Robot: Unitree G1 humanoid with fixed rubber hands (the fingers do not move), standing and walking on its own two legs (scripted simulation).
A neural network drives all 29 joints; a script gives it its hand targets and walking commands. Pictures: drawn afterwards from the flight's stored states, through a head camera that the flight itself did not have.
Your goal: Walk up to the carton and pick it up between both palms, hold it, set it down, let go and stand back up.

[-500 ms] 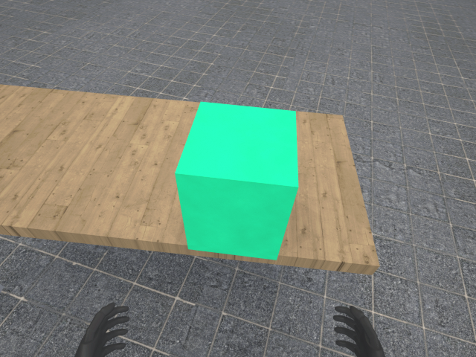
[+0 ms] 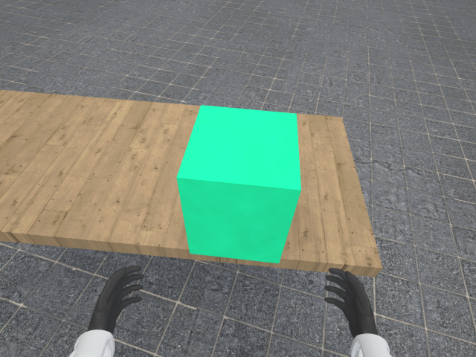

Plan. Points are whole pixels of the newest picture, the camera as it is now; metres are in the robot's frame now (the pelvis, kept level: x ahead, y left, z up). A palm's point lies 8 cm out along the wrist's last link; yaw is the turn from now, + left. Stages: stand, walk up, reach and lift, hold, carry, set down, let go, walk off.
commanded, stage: reach and lift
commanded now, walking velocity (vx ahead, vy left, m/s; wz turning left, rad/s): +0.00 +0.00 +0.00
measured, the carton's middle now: (241, 186) +0.46 +0.00 +0.00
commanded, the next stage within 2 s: none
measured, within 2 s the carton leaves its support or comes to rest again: neither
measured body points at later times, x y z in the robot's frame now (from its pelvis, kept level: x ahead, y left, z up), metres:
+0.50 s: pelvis -0.01 +0.00 +0.00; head -0.01 +0.01 +0.45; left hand +0.29 +0.20 +0.00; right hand +0.28 -0.20 -0.01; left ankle -0.05 +0.11 -0.74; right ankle +0.03 -0.12 -0.74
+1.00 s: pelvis -0.01 +0.00 +0.00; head +0.00 +0.00 +0.45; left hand +0.37 +0.19 +0.08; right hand +0.35 -0.20 +0.07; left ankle -0.05 +0.11 -0.74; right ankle +0.03 -0.12 -0.74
